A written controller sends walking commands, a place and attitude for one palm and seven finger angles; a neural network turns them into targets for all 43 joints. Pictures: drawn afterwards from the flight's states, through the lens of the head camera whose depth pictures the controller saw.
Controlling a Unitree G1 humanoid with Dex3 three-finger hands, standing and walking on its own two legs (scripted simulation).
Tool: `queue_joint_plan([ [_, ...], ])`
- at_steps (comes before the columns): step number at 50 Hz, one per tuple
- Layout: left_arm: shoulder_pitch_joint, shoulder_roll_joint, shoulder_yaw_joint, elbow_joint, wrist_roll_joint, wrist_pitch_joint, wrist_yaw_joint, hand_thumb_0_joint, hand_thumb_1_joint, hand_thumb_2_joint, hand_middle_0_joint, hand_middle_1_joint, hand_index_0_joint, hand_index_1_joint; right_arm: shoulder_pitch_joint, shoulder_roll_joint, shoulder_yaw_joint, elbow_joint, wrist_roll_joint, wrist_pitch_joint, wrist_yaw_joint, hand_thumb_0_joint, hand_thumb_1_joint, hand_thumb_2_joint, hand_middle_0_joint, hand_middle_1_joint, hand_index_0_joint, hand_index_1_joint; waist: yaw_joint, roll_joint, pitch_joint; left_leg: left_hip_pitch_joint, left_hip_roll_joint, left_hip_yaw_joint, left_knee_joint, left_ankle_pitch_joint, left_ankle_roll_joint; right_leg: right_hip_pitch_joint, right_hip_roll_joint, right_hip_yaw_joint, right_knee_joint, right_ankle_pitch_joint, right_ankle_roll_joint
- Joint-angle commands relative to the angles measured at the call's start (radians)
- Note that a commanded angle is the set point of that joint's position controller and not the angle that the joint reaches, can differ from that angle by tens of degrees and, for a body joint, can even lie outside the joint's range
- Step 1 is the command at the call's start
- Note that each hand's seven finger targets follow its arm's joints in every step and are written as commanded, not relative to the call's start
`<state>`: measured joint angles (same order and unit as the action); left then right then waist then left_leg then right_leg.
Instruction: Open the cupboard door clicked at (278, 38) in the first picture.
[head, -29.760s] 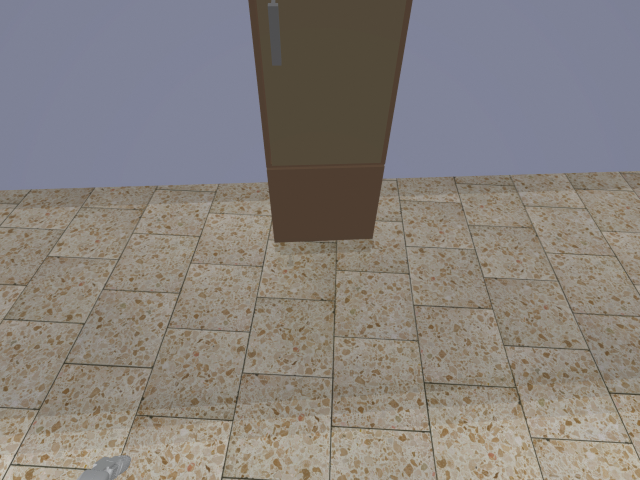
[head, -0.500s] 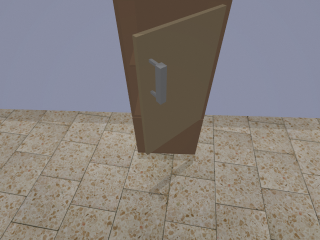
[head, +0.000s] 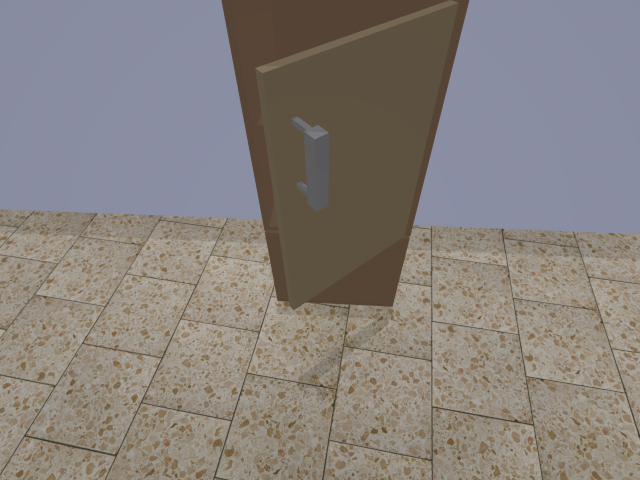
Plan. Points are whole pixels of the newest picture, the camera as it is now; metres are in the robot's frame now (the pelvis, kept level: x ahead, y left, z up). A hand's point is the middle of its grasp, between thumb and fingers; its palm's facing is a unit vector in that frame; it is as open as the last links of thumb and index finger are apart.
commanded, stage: look to check the result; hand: left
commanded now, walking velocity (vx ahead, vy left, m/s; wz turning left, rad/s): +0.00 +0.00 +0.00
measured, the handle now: (308, 164) +0.54 +0.05 +0.09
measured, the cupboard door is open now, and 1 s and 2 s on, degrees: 42 42 42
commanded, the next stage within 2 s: walk to a spot facing it in 0.06 s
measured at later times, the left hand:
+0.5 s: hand out of the picture +0.03 +0.19 -0.18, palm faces -0.04 -0.98 -0.21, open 7.4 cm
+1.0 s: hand out of the picture +0.09 +0.15 -0.17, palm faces -0.33 -0.91 -0.26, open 7.4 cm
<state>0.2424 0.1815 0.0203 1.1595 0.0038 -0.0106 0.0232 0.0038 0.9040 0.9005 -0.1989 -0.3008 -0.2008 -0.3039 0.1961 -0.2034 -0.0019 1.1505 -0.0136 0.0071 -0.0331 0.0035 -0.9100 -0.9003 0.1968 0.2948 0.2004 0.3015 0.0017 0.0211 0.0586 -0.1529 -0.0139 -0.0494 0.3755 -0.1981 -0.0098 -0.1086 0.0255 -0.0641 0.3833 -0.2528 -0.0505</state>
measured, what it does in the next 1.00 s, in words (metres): steps on the spot, turning right: right foot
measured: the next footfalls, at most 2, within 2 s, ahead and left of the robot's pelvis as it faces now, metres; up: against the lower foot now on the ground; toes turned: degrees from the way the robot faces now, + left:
right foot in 0.76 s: -0.01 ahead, -0.14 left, +0.00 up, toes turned -16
left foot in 1.10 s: +0.09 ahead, +0.09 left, +0.00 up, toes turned -26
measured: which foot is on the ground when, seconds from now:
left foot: down 0.00-0.74, up 0.76-1.00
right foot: down 0.00-0.52, up 0.54-0.74, down 0.76-1.00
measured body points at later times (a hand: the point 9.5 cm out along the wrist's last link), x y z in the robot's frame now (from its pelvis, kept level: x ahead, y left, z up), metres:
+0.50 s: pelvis -0.01 +0.00 -0.01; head +0.02 +0.00 +0.44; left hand +0.04 +0.24 -0.17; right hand +0.00 -0.24 -0.16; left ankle +0.00 +0.13 -0.74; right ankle -0.03 -0.08 -0.74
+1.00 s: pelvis -0.03 -0.02 -0.01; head +0.02 -0.05 +0.44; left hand +0.11 +0.20 -0.15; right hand -0.02 -0.30 -0.15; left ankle +0.03 +0.11 -0.70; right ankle -0.05 -0.12 -0.74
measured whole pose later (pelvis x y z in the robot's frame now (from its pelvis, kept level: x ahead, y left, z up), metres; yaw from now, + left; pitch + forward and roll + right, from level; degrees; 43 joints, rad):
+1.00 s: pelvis -0.03 -0.02 -0.01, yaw -24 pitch +0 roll +2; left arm 0.22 0.21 0.08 0.97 0.03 0.04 0.00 0.00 0.90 0.90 -0.20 -0.30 -0.20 -0.30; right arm 0.09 -0.23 -0.07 0.92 0.00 0.04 -0.03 0.01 -0.91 -0.90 0.20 0.29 0.20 0.30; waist 0.02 -0.03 0.11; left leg -0.40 0.02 0.03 0.86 -0.46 -0.05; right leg -0.27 0.04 0.13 0.53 -0.25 -0.03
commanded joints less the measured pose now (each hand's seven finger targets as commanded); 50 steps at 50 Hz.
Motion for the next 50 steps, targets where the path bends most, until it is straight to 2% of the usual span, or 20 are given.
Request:
queue_joint_plan([
  [1, 0.032, 0.138, 0.019, -0.034, 0.002, -0.019, 0.011, 0.000, 0.900, 0.900, -0.200, -0.300, -0.200, -0.300, 0.033, -0.111, -0.014, -0.029, -0.004, -0.016, -0.008, 0.000, -0.900, -0.900, 0.200, 0.300, 0.200, 0.300, -0.005, -0.029, -0.019, 0.003, 0.094, -0.050, -0.029, 0.188, 0.040, -0.017, -0.140, 0.113, -0.085, 0.222, 0.000],
  [9, 0.023, 0.146, 0.020, -0.037, 0.002, -0.020, 0.010, 0.000, 0.900, 0.900, -0.200, -0.300, -0.200, -0.300, 0.023, -0.117, -0.014, -0.033, -0.005, -0.016, -0.007, 0.000, -0.900, -0.900, 0.200, 0.300, 0.200, 0.300, -0.003, -0.020, -0.016, 0.005, 0.094, -0.048, -0.033, 0.177, 0.036, -0.011, -0.141, 0.115, -0.098, 0.215, 0.002],
  [12, 0.043, 0.106, 0.021, -0.040, 0.004, -0.004, 0.013, 0.000, 0.900, 0.900, -0.200, -0.300, -0.200, -0.300, 0.056, -0.071, -0.012, -0.031, -0.006, -0.005, -0.013, 0.000, -0.900, -0.900, 0.200, 0.300, 0.200, 0.300, -0.006, -0.034, -0.018, 0.012, 0.104, -0.014, 0.004, 0.169, 0.026, -0.038, -0.138, 0.140, -0.075, 0.263, 0.004],
  [19, 0.016, 0.168, 0.073, -0.105, 0.011, 0.030, 0.003, 0.000, 0.900, 0.900, -0.200, -0.300, -0.200, -0.300, 0.063, -0.091, -0.049, -0.087, -0.005, 0.014, -0.023, 0.000, -0.900, -0.900, 0.200, 0.300, 0.200, 0.300, -0.010, -0.099, -0.020, -0.057, 0.094, 0.076, 0.139, 0.028, 0.006, -0.075, -0.180, 0.256, -0.024, 0.302, -0.053],
  [22, 0.000, 0.157, 0.081, -0.131, 0.012, 0.036, -0.002, 0.000, 0.900, 0.900, -0.200, -0.300, -0.200, -0.300, 0.064, -0.092, -0.058, -0.109, -0.005, 0.013, -0.025, 0.000, -0.900, -0.900, 0.200, 0.300, 0.200, 0.300, -0.015, -0.042, -0.023, -0.020, 0.115, 0.072, 0.129, 0.026, 0.013, -0.145, -0.151, 0.268, 0.015, 0.272, -0.051],
  [25, -0.024, 0.124, 0.080, -0.168, 0.012, 0.042, -0.014, 0.000, 0.900, 0.900, -0.200, -0.300, -0.200, -0.300, 0.087, -0.146, -0.072, -0.127, -0.015, 0.006, -0.032, 0.000, -0.900, -0.900, 0.200, 0.300, 0.200, 0.300, -0.020, 0.109, -0.014, 0.032, 0.267, -0.088, -0.002, 0.084, 0.094, -0.260, -0.027, 0.166, 0.205, 0.154, 0.006],
  [26, -0.038, 0.109, 0.079, -0.182, 0.011, 0.046, -0.019, 0.000, 0.900, 0.900, -0.200, -0.300, -0.200, -0.300, 0.103, -0.169, -0.079, -0.130, -0.017, 0.002, -0.034, 0.000, -0.900, -0.900, 0.200, 0.300, 0.200, 0.300, -0.023, 0.191, -0.014, 0.033, 0.361, -0.172, -0.074, 0.138, 0.156, -0.298, 0.007, 0.105, 0.361, -0.082, 0.025],
  [27, -0.053, 0.105, 0.081, -0.196, 0.012, 0.051, -0.021, 0.000, 0.900, 0.900, -0.200, -0.300, -0.200, -0.300, 0.108, -0.171, -0.081, -0.138, -0.019, -0.003, -0.035, 0.000, -0.900, -0.900, 0.200, 0.300, 0.200, 0.300, -0.022, 0.210, -0.019, 0.034, 0.422, -0.204, -0.109, 0.192, 0.210, -0.335, -0.003, 0.091, 0.533, -0.271, 0.035],
  [28, -0.055, 0.107, 0.086, -0.209, 0.016, 0.057, -0.025, 0.000, 0.900, 0.900, -0.200, -0.300, -0.200, -0.300, 0.105, -0.171, -0.078, -0.148, -0.023, -0.006, -0.036, 0.000, -0.900, -0.900, 0.200, 0.300, 0.200, 0.300, -0.016, 0.172, -0.023, 0.024, 0.432, -0.194, -0.112, 0.218, 0.227, -0.353, -0.020, 0.108, 0.618, -0.309, 0.043],
  [33, -0.019, 0.076, 0.079, -0.220, 0.012, 0.053, -0.045, 0.000, 0.900, 0.900, -0.200, -0.300, -0.200, -0.300, 0.019, -0.191, -0.086, -0.197, -0.029, -0.004, -0.026, 0.000, -0.900, -0.900, 0.200, 0.300, 0.200, 0.300, 0.022, 0.120, -0.053, -0.028, 0.359, 0.016, -0.012, 0.237, 0.146, -0.221, -0.049, 0.041, 0.416, -0.232, 0.052],
  [35, 0.048, 0.094, 0.086, -0.206, 0.014, 0.044, -0.045, 0.000, 0.900, 0.900, -0.200, -0.300, -0.200, -0.300, 0.014, -0.196, -0.093, -0.202, -0.021, 0.002, -0.020, 0.000, -0.900, -0.900, 0.200, 0.300, 0.200, 0.300, 0.048, 0.077, -0.075, -0.051, 0.310, 0.097, 0.118, 0.187, 0.086, -0.104, -0.033, 0.011, 0.196, -0.054, 0.050],
  [36, 0.087, 0.141, 0.096, -0.194, 0.020, 0.034, -0.041, 0.000, 0.900, 0.900, -0.200, -0.300, -0.200, -0.300, 0.012, -0.179, -0.093, -0.210, -0.010, 0.007, -0.016, 0.000, -0.900, -0.900, 0.200, 0.300, 0.200, 0.300, 0.068, -0.041, -0.079, -0.127, 0.239, 0.155, 0.260, 0.065, 0.028, -0.009, -0.065, 0.066, 0.027, 0.110, 0.038],
  [37, 0.095, 0.265, 0.119, -0.198, 0.033, 0.020, -0.022, 0.000, 0.900, 0.900, -0.200, -0.300, -0.200, -0.300, 0.017, -0.098, -0.083, -0.248, 0.000, 0.012, -0.005, 0.000, -0.900, -0.900, 0.200, 0.300, 0.200, 0.300, 0.065, -0.389, -0.063, -0.367, 0.089, 0.231, 0.495, -0.299, -0.042, 0.069, -0.318, 0.469, -0.108, 0.281, -0.059],
  [38, 0.128, 0.298, 0.124, -0.198, 0.018, 0.025, -0.011, 0.000, 0.900, 0.900, -0.200, -0.300, -0.200, -0.300, -0.062, -0.111, -0.081, -0.271, -0.001, 0.018, -0.001, 0.000, -0.900, -0.900, 0.200, 0.300, 0.200, 0.300, 0.109, -0.351, -0.040, -0.407, 0.064, 0.123, 0.685, -0.445, -0.035, 0.012, -0.398, 0.580, -0.098, 0.409, -0.160],
  [39, 0.096, 0.294, 0.121, -0.210, 0.019, 0.028, -0.006, 0.000, 0.900, 0.900, -0.200, -0.300, -0.200, -0.300, -0.062, -0.108, -0.082, -0.275, 0.002, 0.020, 0.005, 0.000, -0.900, -0.900, 0.200, 0.300, 0.200, 0.300, 0.079, -0.265, -0.024, -0.430, 0.090, 0.059, 0.761, -0.399, -0.027, -0.024, -0.383, 0.529, -0.091, 0.255, -0.198],
  [40, 0.028, 0.258, 0.118, -0.229, 0.025, 0.033, -0.002, 0.000, 0.900, 0.900, -0.200, -0.300, -0.200, -0.300, -0.088, -0.097, -0.084, -0.280, 0.002, 0.018, 0.007, 0.000, -0.900, -0.900, 0.200, 0.300, 0.200, 0.300, 0.051, -0.226, 0.011, -0.440, 0.097, 0.050, 0.760, -0.353, -0.027, -0.078, -0.321, 0.507, -0.076, 0.203, -0.185],
  [41, -0.014, 0.239, 0.114, -0.241, 0.028, 0.032, 0.001, 0.000, 0.900, 0.900, -0.200, -0.300, -0.200, -0.300, -0.080, -0.102, -0.083, -0.274, 0.000, 0.018, 0.005, 0.000, -0.900, -0.900, 0.200, 0.300, 0.200, 0.300, 0.029, -0.248, -0.003, -0.428, 0.098, 0.042, 0.749, -0.322, -0.031, -0.074, -0.287, 0.486, -0.047, 0.265, -0.172],
  [43, -0.018, 0.228, 0.110, -0.253, 0.029, 0.027, 0.005, 0.000, 0.900, 0.900, -0.200, -0.300, -0.200, -0.300, -0.067, -0.084, -0.078, -0.269, 0.002, 0.016, 0.006, 0.000, -0.900, -0.900, 0.200, 0.300, 0.200, 0.300, 0.022, -0.160, -0.054, -0.359, 0.087, 0.056, 0.667, -0.302, -0.038, -0.056, -0.264, 0.436, -0.013, 0.372, -0.162],
  [45, 0.008, 0.242, 0.111, -0.251, 0.028, 0.026, 0.001, 0.000, 0.900, 0.900, -0.200, -0.300, -0.200, -0.300, -0.076, -0.067, -0.074, -0.275, 0.006, 0.017, 0.006, 0.000, -0.900, -0.900, 0.200, 0.300, 0.200, 0.300, 0.028, -0.111, -0.070, -0.313, 0.058, 0.072, 0.572, -0.284, -0.042, -0.056, -0.247, 0.447, -0.006, 0.396, -0.162],
  [50, -0.012, 0.242, 0.115, -0.265, 0.027, 0.034, -0.006, 0.000, 0.900, 0.900, -0.200, -0.300, -0.200, -0.300, -0.034, -0.079, -0.077, -0.288, 0.013, 0.007, -0.001, 0.000, -0.900, -0.900, 0.200, 0.300, 0.200, 0.300, 0.004, -0.190, -0.087, -0.208, 0.020, 0.075, 0.353, -0.214, -0.035, -0.080, -0.202, 0.472, 0.015, 0.371, -0.129],
])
